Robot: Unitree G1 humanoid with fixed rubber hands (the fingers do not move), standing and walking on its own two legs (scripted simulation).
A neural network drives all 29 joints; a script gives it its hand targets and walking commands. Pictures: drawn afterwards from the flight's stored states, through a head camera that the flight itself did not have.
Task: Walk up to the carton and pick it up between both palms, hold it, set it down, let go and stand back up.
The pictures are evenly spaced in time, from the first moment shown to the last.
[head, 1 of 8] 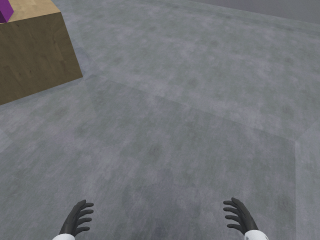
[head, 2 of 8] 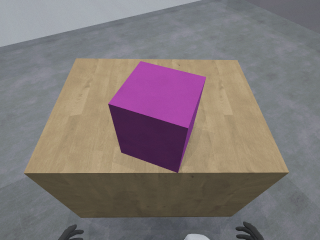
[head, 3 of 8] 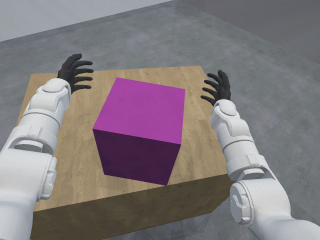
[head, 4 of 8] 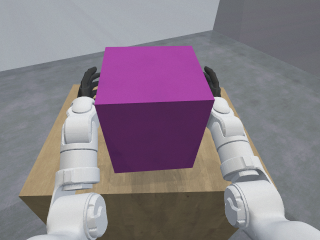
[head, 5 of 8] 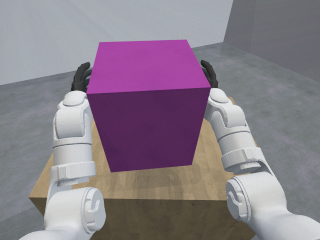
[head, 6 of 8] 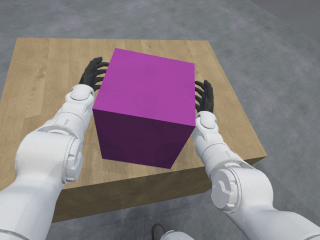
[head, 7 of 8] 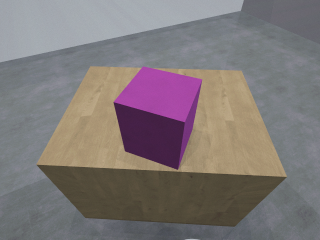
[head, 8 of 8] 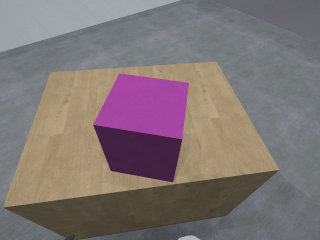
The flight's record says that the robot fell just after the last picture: no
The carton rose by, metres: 0.22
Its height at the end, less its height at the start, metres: +0.00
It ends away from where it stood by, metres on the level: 0.01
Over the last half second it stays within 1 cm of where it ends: yes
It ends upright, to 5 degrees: yes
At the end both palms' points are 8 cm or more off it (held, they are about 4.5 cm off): yes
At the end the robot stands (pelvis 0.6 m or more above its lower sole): yes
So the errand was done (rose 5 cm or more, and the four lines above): yes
